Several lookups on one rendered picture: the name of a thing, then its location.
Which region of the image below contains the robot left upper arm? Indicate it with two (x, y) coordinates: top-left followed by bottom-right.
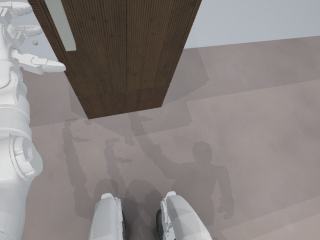
(0, 135), (43, 240)

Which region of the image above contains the cupboard door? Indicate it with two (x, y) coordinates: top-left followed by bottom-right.
(36, 0), (199, 98)

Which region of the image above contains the robot right thigh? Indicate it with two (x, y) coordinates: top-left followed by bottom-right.
(160, 195), (212, 240)

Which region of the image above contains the left robot forearm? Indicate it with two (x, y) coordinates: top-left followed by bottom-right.
(0, 60), (32, 142)

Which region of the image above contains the left robot hand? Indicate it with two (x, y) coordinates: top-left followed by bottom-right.
(0, 1), (66, 75)

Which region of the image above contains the robot right shin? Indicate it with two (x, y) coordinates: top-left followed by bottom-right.
(161, 191), (176, 240)

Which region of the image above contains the handle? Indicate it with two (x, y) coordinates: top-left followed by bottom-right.
(45, 0), (76, 51)

